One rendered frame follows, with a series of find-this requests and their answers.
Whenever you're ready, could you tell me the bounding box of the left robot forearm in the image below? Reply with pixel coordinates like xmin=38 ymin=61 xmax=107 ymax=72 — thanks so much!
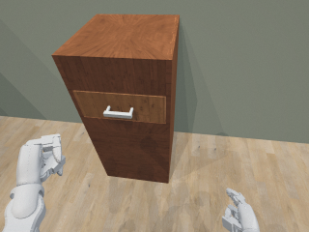
xmin=2 ymin=183 xmax=46 ymax=232

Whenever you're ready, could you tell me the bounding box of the left robot hand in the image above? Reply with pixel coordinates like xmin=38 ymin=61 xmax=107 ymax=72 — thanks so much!
xmin=16 ymin=133 xmax=66 ymax=187

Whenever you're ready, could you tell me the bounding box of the handle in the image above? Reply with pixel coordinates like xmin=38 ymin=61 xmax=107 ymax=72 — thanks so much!
xmin=103 ymin=105 xmax=133 ymax=119

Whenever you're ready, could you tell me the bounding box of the right robot hand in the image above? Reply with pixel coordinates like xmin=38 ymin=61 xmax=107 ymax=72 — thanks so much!
xmin=222 ymin=188 xmax=260 ymax=232

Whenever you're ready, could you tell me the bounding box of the drawer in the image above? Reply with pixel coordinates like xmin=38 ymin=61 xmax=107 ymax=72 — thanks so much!
xmin=73 ymin=90 xmax=166 ymax=123

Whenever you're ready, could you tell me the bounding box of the cabinet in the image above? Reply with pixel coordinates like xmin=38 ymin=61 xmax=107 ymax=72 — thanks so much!
xmin=51 ymin=14 xmax=180 ymax=184

